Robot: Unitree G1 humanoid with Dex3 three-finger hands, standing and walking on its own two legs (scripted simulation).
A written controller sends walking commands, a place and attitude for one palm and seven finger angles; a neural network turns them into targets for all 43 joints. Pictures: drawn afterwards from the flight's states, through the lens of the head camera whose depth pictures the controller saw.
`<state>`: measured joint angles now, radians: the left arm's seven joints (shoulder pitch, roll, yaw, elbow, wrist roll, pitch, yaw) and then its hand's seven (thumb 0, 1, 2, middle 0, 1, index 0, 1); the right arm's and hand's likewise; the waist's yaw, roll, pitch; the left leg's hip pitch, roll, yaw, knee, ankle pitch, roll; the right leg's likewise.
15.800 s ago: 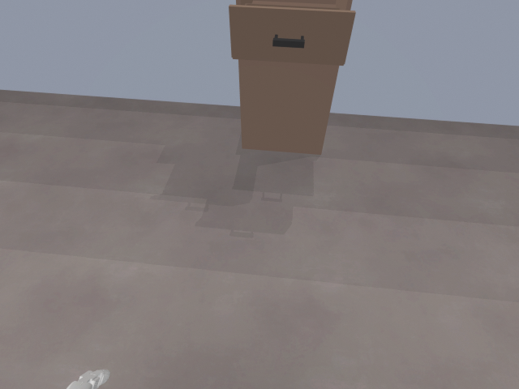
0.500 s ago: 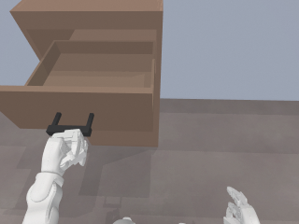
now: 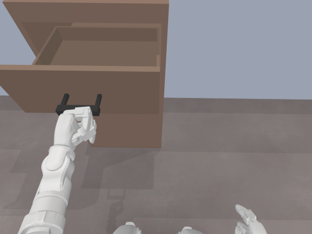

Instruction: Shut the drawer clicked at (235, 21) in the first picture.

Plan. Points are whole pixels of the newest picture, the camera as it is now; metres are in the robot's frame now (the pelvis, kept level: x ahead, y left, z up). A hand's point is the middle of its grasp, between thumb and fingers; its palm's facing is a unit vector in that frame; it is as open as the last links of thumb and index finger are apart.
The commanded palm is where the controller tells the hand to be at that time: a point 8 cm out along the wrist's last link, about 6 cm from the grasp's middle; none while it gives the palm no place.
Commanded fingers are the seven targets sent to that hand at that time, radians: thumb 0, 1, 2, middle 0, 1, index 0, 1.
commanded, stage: push the drawer shut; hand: left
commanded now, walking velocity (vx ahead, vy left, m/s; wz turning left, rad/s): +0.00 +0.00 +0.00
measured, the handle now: (80, 104) +0.44 +0.22 +0.06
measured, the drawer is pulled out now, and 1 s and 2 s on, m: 0.22 0.11 0.00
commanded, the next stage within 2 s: none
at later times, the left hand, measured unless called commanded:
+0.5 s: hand (98, 110) +0.42 +0.17 +0.06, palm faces +0.02 -1.00 -0.05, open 3.2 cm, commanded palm +0.40 +0.22 +0.06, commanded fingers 0.00 0.90 0.90 -1.40 -1.60 -1.40 -1.60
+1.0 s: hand (101, 94) +0.47 +0.17 +0.06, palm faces +0.01 -1.00 -0.04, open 3.3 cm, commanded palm +0.46 +0.22 +0.06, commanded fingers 0.00 0.90 0.90 -1.40 -1.60 -1.40 -1.60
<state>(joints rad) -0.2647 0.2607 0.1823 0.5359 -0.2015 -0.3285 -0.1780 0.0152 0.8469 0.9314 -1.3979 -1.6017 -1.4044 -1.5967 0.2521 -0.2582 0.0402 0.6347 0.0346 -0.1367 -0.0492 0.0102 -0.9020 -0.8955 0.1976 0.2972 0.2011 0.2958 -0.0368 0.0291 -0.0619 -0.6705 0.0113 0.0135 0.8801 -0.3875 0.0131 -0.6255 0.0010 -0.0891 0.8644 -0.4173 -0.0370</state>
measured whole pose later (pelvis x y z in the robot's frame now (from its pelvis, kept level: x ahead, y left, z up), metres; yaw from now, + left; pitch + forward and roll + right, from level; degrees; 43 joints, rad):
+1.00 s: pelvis +0.00 +0.00 -0.01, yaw -2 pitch +16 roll -1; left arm -0.75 0.40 0.34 1.08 -0.12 -0.42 -0.20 0.04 0.85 0.93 -1.40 -1.60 -1.40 -1.60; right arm 0.35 -0.27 0.03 0.66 0.01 -0.01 -0.02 0.01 -0.90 -0.90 0.20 0.30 0.20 0.30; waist -0.12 0.02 -0.08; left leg -0.82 0.04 0.02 0.95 -0.41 0.01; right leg -0.77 0.02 -0.08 0.91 -0.42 -0.04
